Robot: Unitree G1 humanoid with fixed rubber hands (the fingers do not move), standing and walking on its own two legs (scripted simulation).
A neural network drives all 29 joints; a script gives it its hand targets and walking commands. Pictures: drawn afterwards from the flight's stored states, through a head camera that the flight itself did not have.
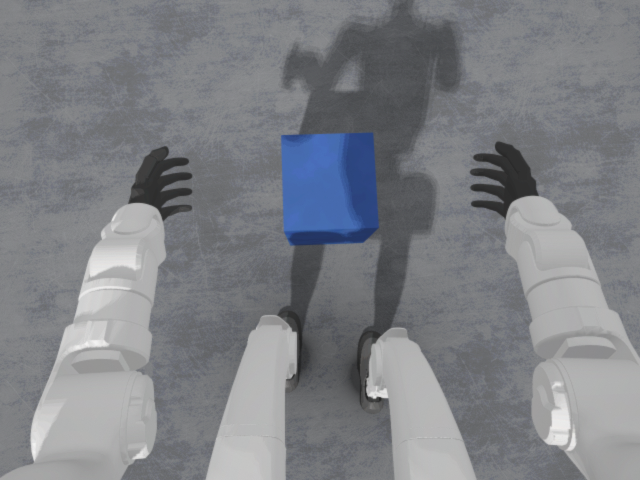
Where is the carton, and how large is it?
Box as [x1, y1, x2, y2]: [281, 133, 378, 245]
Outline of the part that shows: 372,133 281,135 284,232 290,245 363,242 378,227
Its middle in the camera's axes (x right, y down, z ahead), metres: +0.02 -0.12 +0.95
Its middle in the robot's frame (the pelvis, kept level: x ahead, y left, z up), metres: +0.54 +0.01 -0.56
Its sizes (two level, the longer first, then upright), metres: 0.210 0.200 0.250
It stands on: the floor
